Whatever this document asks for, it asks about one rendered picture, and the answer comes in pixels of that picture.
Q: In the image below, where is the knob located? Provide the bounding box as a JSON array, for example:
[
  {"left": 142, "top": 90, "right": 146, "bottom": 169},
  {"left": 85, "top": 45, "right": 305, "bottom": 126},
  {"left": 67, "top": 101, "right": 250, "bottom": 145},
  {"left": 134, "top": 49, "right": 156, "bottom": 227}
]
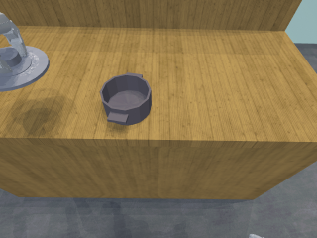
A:
[{"left": 0, "top": 47, "right": 22, "bottom": 67}]

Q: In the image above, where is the robot left hand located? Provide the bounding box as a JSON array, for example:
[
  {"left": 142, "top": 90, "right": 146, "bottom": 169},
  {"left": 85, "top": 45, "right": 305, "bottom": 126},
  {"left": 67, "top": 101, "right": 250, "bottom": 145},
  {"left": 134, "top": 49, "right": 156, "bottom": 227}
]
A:
[{"left": 0, "top": 12, "right": 28, "bottom": 74}]

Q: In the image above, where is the lid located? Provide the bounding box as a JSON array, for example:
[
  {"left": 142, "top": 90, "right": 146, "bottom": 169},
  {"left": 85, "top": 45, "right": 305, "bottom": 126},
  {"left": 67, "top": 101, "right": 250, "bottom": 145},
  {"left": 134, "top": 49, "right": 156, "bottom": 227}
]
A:
[{"left": 0, "top": 46, "right": 50, "bottom": 92}]

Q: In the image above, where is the table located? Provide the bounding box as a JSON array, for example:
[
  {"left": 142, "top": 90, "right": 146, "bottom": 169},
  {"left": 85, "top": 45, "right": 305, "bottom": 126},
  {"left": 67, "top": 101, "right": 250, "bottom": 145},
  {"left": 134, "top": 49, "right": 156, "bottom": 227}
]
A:
[{"left": 0, "top": 0, "right": 317, "bottom": 200}]

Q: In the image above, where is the pot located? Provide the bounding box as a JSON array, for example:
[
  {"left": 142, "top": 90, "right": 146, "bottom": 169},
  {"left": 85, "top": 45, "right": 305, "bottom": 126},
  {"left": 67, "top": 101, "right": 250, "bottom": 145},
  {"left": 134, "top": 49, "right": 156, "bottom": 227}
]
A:
[{"left": 100, "top": 72, "right": 152, "bottom": 126}]

